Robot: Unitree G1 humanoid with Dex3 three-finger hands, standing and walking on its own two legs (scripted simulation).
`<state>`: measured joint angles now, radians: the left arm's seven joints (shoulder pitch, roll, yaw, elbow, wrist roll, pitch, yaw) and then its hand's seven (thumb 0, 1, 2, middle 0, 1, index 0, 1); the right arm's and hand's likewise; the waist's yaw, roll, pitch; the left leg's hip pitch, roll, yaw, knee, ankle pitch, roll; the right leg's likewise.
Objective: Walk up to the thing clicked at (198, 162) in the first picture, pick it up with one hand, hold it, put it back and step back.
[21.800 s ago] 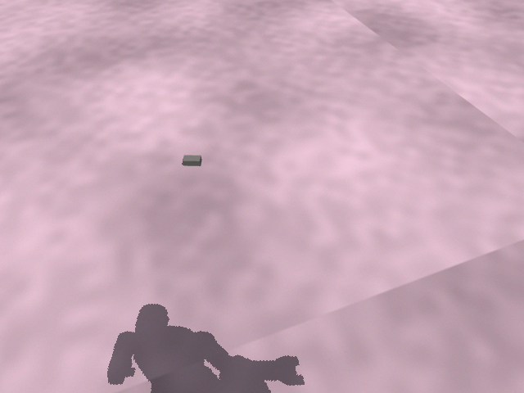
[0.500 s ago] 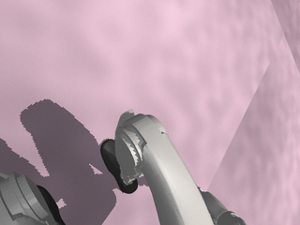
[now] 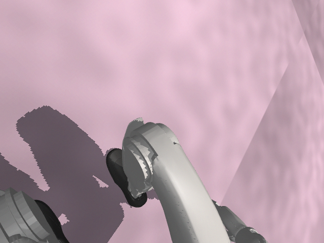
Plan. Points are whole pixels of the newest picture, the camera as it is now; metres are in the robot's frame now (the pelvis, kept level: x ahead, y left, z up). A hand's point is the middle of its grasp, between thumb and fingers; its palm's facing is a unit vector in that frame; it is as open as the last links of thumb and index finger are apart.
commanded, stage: rest palm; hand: left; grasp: from above
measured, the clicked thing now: out of the picture +0.53 +0.35 -0.30
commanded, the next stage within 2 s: none
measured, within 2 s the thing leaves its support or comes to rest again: neither
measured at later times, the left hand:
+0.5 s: hand out of the picture +0.51 +0.34 -0.25, palm faces -0.45 -0.12 -0.89, open 10.1 cm
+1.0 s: hand out of the picture +0.51 +0.33 -0.25, palm faces -0.45 -0.13 -0.88, open 10.0 cm
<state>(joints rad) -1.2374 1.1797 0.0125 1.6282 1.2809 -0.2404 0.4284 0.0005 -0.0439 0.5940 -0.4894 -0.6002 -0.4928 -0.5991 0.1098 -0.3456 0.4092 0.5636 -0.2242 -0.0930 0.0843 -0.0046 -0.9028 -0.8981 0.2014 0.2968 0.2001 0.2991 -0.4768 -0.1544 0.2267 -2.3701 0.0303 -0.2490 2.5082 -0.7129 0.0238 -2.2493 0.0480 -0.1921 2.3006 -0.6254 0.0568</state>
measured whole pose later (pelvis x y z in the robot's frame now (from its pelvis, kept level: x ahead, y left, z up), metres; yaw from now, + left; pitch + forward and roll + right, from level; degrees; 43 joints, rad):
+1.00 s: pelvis +0.00 +0.00 +0.00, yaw -1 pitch +31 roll -17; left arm -1.24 1.20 0.00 1.62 1.27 -0.24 0.42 0.00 0.10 0.49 -0.64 -0.46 -0.62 -0.47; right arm 0.10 -0.34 0.43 0.56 -0.23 -0.07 0.08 -0.01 -0.90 -0.90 0.20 0.30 0.20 0.30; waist -0.47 -0.15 0.23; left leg -2.37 0.03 -0.26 2.51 -0.72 0.03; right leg -2.25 0.05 -0.20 2.29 -0.62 0.06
